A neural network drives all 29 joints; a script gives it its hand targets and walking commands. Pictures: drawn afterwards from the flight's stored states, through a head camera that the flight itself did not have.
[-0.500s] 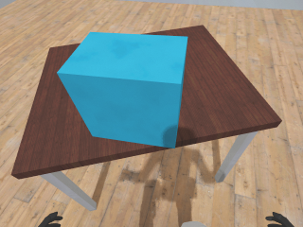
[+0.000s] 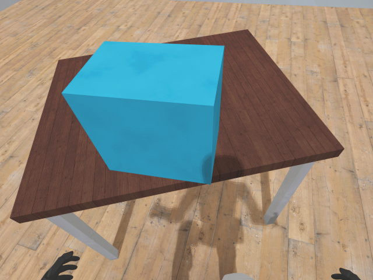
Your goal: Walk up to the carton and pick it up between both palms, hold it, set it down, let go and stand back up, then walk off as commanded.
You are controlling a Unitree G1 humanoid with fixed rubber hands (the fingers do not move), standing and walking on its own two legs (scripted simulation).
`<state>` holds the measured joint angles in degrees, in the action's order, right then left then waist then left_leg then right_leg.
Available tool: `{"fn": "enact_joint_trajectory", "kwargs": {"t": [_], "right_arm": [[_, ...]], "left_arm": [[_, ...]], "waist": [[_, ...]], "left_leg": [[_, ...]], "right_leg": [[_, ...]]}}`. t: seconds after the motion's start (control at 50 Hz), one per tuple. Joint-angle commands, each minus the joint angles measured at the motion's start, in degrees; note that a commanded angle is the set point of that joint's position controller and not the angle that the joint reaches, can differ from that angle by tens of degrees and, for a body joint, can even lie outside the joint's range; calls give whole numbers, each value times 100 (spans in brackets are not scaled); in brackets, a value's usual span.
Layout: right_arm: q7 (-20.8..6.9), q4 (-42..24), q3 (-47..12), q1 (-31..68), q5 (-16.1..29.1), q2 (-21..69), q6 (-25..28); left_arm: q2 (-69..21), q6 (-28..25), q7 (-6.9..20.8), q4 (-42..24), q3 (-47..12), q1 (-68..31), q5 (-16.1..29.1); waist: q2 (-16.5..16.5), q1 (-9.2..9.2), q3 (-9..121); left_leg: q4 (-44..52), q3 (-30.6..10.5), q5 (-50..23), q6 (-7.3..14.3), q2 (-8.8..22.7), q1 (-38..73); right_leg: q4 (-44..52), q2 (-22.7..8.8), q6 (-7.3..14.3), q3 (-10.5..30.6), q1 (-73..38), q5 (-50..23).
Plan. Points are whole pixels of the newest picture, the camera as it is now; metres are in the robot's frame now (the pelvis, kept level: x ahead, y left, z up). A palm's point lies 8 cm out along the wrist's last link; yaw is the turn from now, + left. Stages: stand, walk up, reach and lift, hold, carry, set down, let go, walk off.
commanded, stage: walk up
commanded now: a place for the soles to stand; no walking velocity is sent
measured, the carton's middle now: (159, 115) +0.48 +0.08 +0.07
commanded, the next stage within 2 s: reach and lift in 1.62 s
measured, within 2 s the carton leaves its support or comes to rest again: neither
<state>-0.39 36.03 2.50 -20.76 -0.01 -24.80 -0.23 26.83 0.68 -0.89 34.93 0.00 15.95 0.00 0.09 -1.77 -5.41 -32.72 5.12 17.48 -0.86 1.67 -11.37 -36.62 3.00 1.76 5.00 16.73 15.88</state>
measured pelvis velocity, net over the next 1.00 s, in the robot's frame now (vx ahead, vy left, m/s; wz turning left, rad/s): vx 0.04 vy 0.06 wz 0.00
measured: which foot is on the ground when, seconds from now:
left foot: down 0.00-1.00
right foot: down 0.00-1.00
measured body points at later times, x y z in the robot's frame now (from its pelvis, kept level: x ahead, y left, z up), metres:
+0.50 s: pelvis +0.02 +0.04 +0.00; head +0.04 +0.05 +0.45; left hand +0.15 +0.36 -0.08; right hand +0.10 -0.29 -0.08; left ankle +0.01 +0.15 -0.73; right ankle +0.04 -0.09 -0.72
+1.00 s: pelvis +0.04 +0.06 +0.00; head +0.06 +0.07 +0.45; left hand +0.17 +0.37 -0.09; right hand +0.12 -0.27 -0.08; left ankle +0.01 +0.15 -0.73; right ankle +0.04 -0.09 -0.72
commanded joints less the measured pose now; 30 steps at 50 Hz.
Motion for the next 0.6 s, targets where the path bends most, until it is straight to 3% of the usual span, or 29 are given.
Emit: {"fn": "enact_joint_trajectory", "kwargs": {"t": [0.0,0.02,0.04,0.08,0.1,0.14,0.16,0.2,0.22,0.28,0.32,0.34,0.36,0.38,0.4,0.42,0.44,0.46,0.48,0.5,0.52,0.54,0.58], "right_arm": [[48,-53,189,622,109,-952,191],[52,-12,184,500,112,-939,194],[56,3,182,512,114,-935,188],[72,1,195,539,126,-950,166],[68,-6,170,548,123,-927,173],[70,-4,176,553,113,-963,178],[7,-2,313,456,-15,-1133,139],[-36,-147,320,421,-52,-1001,70],[-46,-168,362,363,-44,-1002,36],[-57,-205,350,305,-92,-928,79],[-32,-107,344,172,-50,-885,141],[-5,-76,338,78,-55,-943,179],[14,-73,354,-63,-90,-1124,229],[27,-73,405,27,-90,-1336,255],[26,-136,384,165,-129,-1422,237],[22,-161,361,200,-127,-1297,217],[5,-196,306,280,-122,-1185,200],[-9,-243,300,533,-119,-1164,186],[-21,-246,306,603,-89,-1142,164],[-21,-232,279,547,-57,-1093,159],[-29,-223,252,499,3,-1027,155],[-22,-229,221,398,52,-1018,150],[9,-253,214,235,50,-1013,122]], "left_arm": [[908,-136,51,-9,322,-812,104],[917,-138,51,-33,330,-863,102],[927,-124,47,-19,336,-836,92],[914,-121,41,14,334,-808,88],[899,-111,54,-14,320,-854,109],[969,-104,52,11,341,-852,96],[1053,-174,5,-56,424,-350,-57],[1290,-156,-35,-64,504,-136,-109],[1291,-154,-65,-50,524,-85,-144],[1237,-187,-99,-124,551,-80,-161],[1241,-179,-87,-174,518,-372,-132],[1193,-165,-50,-233,469,-606,-96],[1044,-178,-14,-321,414,-830,-48],[767,-198,23,-363,356,-795,18],[746,-196,-12,-358,329,-603,-3],[886,-177,-32,-328,377,-510,-15],[914,-179,-5,-314,356,-488,-7],[886,-218,15,-246,332,-334,-9],[940,-266,5,-173,335,-268,-41],[999,-312,-33,-118,347,-254,-45],[1101,-328,-74,-85,361,-202,-47],[1155,-318,-110,-54,371,-190,-55],[1238,-245,-116,-111,395,-298,-57]], "waist": [[303,81,471],[215,29,570],[387,27,465],[429,49,517],[269,18,433],[272,15,434],[261,107,531],[707,180,140],[811,238,-75],[648,265,51],[436,27,164],[377,-104,260],[-70,-244,411],[-559,-116,325],[-734,-90,168],[-607,-87,68],[-580,-8,-117],[-524,160,-30],[-594,151,301],[-565,107,647],[-413,112,971],[-373,70,1247],[-36,35,1128]], "left_leg": [[645,-756,-266,325,637,244],[638,-733,-307,321,595,271],[639,-748,-207,316,620,230],[617,-747,-178,313,579,337],[645,-733,-133,322,607,307],[649,-796,-13,354,646,235],[116,-662,929,454,356,-20],[-467,-631,1297,330,-8,-745],[-542,-703,1374,291,-22,-1023],[-690,-873,1306,355,152,-1239],[-120,-797,632,405,147,-645],[403,-786,212,438,231,-11],[923,-1308,208,615,629,463],[1528,-2386,579,944,1210,570],[1641,-2744,656,1226,1658,564],[1499,-2554,565,1342,1706,259],[1326,-2227,377,1242,1551,18],[1060,-1821,2,1073,1343,46],[680,-1335,-772,878,984,209],[281,-1064,-1845,747,816,344],[-25,-888,-2508,613,700,443],[-299,-792,-2611,484,630,400],[-406,-836,-1645,449,517,138]], "right_leg": [[1284,-852,74,1142,-76,-943],[1199,-858,112,1137,-166,-1055],[1264,-880,56,1189,-106,-987],[1309,-885,39,1195,-64,-888],[1318,-866,63,1222,96,-774],[1365,-835,42,1163,49,-600],[1478,-983,45,1576,-186,662],[2218,-1324,335,2520,-206,2550],[2405,-1486,431,2834,-276,2787],[2126,-1601,632,2735,-539,1905],[1744,-1493,531,2240,-223,1169],[1444,-1259,450,1643,148,953],[818,-882,252,1054,510,395],[-108,-219,-8,307,868,355],[-269,-25,-139,-79,1198,1058],[-351,-190,-195,-72,890,1335],[-100,-290,-191,-47,652,1139],[453,-303,-165,-69,263,560],[784,-287,-123,-56,-162,-63],[802,-352,-6,-13,-505,-825],[685,-565,71,277,-760,-1653],[447,-760,171,541,-958,-2258],[279,-993,464,1009,-773,-1813]]}}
